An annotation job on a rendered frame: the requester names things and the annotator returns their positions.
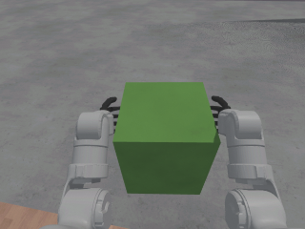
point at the robot left hand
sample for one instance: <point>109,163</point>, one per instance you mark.
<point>105,106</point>

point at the robot left upper arm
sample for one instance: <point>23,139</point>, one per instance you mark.
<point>84,208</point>

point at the right robot forearm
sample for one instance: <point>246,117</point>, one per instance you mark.
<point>247,155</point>

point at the robot right hand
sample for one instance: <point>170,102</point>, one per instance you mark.
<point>224,105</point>

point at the left robot forearm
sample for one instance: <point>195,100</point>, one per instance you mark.
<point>90,149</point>

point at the robot right upper arm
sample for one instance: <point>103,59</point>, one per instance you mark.
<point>254,209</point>

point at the carton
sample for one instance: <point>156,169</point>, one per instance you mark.
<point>165,138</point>

